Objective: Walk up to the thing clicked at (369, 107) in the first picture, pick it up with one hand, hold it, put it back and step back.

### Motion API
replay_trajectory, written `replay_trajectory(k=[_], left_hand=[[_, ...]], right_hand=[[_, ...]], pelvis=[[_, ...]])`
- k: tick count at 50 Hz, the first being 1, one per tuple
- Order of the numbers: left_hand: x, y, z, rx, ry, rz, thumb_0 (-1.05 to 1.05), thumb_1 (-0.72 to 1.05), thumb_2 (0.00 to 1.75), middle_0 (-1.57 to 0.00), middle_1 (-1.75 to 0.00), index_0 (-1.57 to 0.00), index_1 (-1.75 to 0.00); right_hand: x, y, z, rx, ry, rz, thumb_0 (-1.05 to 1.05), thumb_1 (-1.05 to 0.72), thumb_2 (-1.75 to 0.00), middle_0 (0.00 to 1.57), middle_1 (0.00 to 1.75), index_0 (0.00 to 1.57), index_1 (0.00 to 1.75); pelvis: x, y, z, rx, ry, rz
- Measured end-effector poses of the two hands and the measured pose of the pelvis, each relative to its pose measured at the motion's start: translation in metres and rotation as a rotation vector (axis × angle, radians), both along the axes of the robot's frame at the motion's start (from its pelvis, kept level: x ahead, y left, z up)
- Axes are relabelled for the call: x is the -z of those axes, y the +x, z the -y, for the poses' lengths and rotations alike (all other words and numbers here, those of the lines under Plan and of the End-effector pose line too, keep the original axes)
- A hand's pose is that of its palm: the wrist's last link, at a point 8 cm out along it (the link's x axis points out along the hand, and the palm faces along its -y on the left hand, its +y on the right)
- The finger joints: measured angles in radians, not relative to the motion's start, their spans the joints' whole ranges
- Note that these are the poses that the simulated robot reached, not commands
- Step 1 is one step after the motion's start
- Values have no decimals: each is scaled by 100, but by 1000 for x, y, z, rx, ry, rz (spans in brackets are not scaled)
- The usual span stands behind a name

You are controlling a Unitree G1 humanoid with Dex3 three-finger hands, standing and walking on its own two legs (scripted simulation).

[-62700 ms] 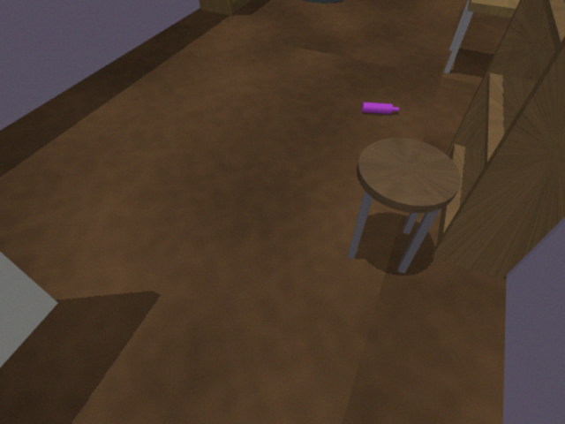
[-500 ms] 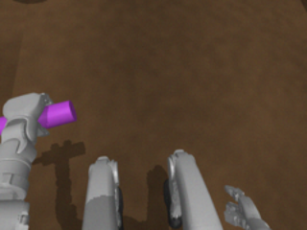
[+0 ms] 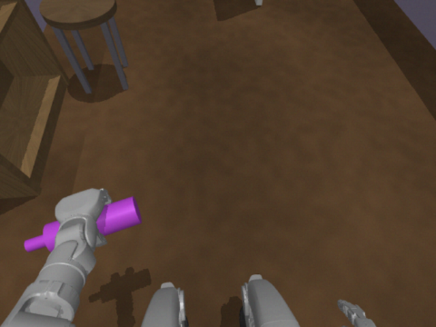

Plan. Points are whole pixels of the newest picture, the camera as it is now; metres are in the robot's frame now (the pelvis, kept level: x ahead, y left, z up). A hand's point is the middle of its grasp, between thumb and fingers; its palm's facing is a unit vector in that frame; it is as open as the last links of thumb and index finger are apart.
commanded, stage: lift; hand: left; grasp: from above
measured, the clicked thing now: (84, 227) +0.35 +0.27 -0.11
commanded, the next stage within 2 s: hold in 0.36 s
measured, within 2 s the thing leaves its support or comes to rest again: neither
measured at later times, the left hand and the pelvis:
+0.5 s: hand (89, 198) +0.37 +0.23 -0.01, palm faces -0.43 -0.19 -0.88, open 9.1 cm; pelvis +0.05 +0.00 +0.07, yaw +0 degrees
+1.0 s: hand (81, 186) +0.38 +0.23 +0.03, palm faces -0.43 -0.16 -0.89, open 9.1 cm; pelvis +0.07 +0.00 +0.09, yaw +0 degrees
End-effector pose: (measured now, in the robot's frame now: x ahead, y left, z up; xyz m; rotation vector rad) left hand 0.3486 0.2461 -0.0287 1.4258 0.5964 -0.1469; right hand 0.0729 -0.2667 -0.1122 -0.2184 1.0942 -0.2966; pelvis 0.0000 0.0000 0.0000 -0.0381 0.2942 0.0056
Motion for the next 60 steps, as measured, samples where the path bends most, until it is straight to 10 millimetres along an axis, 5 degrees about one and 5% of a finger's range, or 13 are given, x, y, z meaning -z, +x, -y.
replay_trajectory(k=[23, 39, 60], left_hand=[[-72, 25, 16, -49, -7, 0, 0, 14, 41, -70, -59, -73, -56], [-102, 37, 16, -16, 2, 13, 0, 14, 42, -70, -58, -74, -55], [-126, 22, 20, -12, 10, 20, 0, 10, 48, -70, -62, -73, -59]], right_hand=[[-65, 50, -4, -20, 48, 37, 1, -88, -88, 20, 30, 20, 29], [-85, 81, -8, -45, 67, 89, 1, -88, -88, 20, 30, 20, 29], [-94, 91, -12, -77, 103, 126, 1, -89, -88, 20, 30, 20, 29]], pelvis=[[-69, 47, 2, 1, 22, 109], [-85, 65, -3, 6, 28, 158], [-95, 61, 0, 7, 33, 216]])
